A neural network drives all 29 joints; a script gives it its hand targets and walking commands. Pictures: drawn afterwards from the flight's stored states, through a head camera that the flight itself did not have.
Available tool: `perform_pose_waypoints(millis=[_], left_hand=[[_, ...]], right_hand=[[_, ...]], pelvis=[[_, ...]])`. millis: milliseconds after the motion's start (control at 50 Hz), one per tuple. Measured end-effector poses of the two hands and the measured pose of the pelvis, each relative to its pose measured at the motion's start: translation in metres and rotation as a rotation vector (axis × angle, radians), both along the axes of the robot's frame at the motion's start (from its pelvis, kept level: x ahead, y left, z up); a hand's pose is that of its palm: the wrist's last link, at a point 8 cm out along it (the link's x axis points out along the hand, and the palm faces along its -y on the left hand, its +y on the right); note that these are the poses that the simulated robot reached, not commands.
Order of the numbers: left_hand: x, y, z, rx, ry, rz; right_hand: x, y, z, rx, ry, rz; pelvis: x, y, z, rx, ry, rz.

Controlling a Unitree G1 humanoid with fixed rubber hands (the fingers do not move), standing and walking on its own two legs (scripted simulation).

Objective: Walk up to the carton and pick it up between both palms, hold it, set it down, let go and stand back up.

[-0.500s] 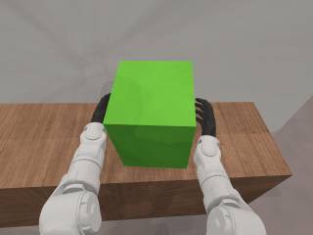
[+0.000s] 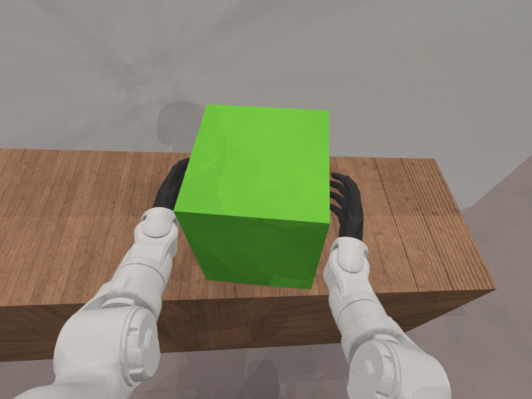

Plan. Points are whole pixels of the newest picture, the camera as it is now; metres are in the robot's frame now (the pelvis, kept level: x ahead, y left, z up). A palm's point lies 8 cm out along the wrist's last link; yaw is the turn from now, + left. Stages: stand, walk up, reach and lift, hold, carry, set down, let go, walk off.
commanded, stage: set down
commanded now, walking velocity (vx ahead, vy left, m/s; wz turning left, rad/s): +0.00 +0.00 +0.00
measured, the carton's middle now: (262, 202) +0.43 -0.02 -0.01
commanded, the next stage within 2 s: none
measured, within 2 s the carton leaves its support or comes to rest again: rests again in 1.66 s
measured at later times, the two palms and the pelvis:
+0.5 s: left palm (181, 215) +0.42 +0.12 -0.03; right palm (347, 245) +0.35 -0.16 -0.03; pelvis -0.02 +0.00 -0.01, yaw +0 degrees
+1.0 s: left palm (181, 206) +0.44 +0.12 -0.03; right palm (342, 246) +0.36 -0.16 -0.04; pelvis -0.02 +0.01 -0.02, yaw -1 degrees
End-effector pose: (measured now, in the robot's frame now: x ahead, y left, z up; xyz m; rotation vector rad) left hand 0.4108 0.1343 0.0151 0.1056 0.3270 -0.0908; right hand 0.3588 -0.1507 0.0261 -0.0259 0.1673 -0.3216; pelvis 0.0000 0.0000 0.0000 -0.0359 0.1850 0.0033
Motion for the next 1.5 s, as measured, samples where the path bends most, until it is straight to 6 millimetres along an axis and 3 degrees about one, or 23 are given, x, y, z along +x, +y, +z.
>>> perform_pose_waypoints(millis=[160, 440, 600, 860, 1160, 1500], left_hand=[[0.005, -0.007, -0.008, 0.001, 0.002, -0.018], [0.001, -0.013, -0.040, -0.005, 0.066, -0.015], [0.017, -0.019, -0.044, -0.034, 0.022, -0.025], [0.028, -0.014, -0.049, -0.069, 0.007, -0.055], [0.028, -0.013, -0.051, -0.077, 0.000, -0.059], [0.037, -0.020, -0.039, -0.042, 0.014, -0.063]], right_hand=[[-0.001, -0.006, -0.009, 0.014, 0.009, -0.020], [-0.007, -0.012, -0.047, 0.028, 0.087, -0.031], [-0.004, -0.015, -0.061, 0.020, 0.112, -0.047], [-0.001, -0.011, -0.065, 0.032, 0.091, -0.051], [-0.003, -0.011, -0.066, 0.026, 0.087, -0.034], [0.004, -0.017, -0.061, 0.039, 0.134, -0.038]], pelvis=[[-0.006, -0.002, -0.002, -0.004, 0.055, 0.002], [-0.017, -0.002, -0.008, 0.002, 0.160, -0.003], [-0.016, 0.001, -0.014, -0.004, 0.228, -0.004], [-0.013, 0.011, -0.022, -0.024, 0.248, -0.010], [-0.031, 0.014, -0.026, -0.025, 0.265, -0.015], [-0.035, 0.013, -0.030, -0.006, 0.307, -0.026]])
